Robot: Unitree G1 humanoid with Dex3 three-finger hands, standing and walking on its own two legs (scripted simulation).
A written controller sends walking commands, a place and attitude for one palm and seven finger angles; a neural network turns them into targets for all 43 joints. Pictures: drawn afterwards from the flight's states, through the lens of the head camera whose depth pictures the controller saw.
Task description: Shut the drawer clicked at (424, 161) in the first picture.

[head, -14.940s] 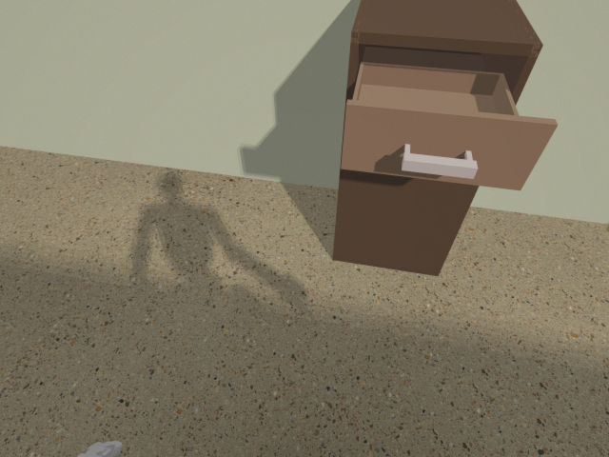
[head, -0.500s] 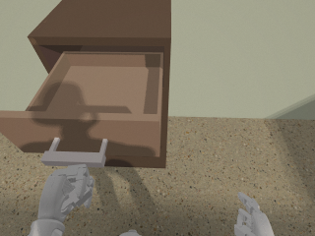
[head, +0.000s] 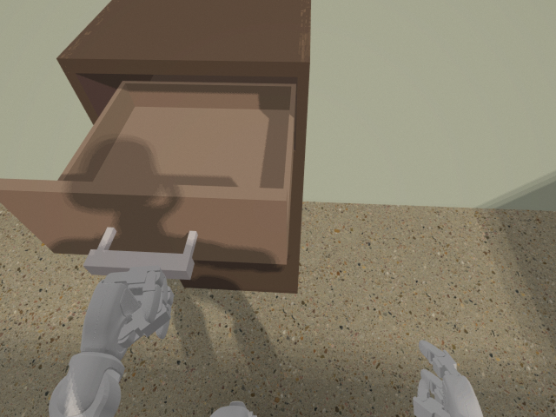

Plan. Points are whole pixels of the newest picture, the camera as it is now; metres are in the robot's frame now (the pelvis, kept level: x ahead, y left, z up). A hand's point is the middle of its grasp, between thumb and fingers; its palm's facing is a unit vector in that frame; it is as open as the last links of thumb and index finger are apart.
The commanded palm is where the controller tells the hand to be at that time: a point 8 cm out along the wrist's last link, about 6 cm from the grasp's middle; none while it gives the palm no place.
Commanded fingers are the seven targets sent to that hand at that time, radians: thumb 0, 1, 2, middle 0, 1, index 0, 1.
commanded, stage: push the drawer shut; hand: left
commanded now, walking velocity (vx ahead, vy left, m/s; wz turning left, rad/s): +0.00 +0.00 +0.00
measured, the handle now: (145, 250) +0.32 +0.20 +0.08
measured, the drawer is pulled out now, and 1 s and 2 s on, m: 0.27 0.16 0.04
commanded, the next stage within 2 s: none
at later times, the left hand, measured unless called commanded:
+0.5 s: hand (174, 269) +0.30 +0.16 +0.07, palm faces -0.05 -1.00 -0.05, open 3.1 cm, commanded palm +0.29 +0.21 +0.08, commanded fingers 0.00 0.90 0.90 -1.40 -1.60 -1.40 -1.60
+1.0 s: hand (184, 234) +0.35 +0.16 +0.07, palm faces -0.04 -1.00 -0.04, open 3.1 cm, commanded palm +0.35 +0.21 +0.08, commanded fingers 0.00 0.90 0.90 -1.40 -1.60 -1.40 -1.60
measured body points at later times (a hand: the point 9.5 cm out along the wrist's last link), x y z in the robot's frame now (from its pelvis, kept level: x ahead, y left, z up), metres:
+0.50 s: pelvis -0.01 +0.01 +0.01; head +0.03 +0.00 +0.46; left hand +0.29 +0.21 +0.08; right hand +0.13 -0.24 -0.09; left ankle +0.03 +0.11 -0.69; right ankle -0.03 -0.09 -0.69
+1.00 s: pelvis -0.01 +0.01 +0.01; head +0.04 +0.01 +0.45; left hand +0.35 +0.21 +0.07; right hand +0.10 -0.24 -0.10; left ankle +0.03 +0.11 -0.69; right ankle -0.03 -0.09 -0.69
